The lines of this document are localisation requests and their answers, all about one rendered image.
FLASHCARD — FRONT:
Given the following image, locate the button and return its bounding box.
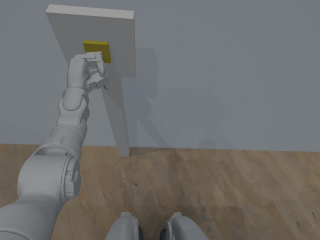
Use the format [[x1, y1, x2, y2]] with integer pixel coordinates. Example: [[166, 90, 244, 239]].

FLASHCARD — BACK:
[[83, 40, 111, 63]]

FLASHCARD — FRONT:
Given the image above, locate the right robot thigh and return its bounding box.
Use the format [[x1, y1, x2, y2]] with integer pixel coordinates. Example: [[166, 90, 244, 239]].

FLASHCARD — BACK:
[[166, 216, 209, 240]]

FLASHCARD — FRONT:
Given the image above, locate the robot left upper arm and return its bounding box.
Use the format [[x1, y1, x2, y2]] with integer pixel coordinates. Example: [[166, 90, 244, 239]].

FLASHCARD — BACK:
[[0, 155, 81, 240]]

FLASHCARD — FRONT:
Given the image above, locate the left robot forearm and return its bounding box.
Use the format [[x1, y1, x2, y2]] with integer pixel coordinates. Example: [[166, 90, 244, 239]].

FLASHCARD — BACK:
[[17, 87, 90, 196]]

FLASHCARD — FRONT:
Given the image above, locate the left robot thigh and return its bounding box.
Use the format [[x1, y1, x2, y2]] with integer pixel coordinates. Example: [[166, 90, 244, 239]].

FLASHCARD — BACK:
[[104, 216, 139, 240]]

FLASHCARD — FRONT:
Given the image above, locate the robot thigh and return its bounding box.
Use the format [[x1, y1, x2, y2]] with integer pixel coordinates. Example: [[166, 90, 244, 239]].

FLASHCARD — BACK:
[[104, 216, 139, 240], [166, 216, 209, 240]]

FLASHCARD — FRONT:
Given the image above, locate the panel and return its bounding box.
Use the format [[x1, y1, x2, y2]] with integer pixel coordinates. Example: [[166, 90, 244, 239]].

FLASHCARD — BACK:
[[45, 4, 136, 157]]

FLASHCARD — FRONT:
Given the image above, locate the left robot hand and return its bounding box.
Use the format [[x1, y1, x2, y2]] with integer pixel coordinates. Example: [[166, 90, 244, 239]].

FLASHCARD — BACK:
[[67, 51, 109, 95]]

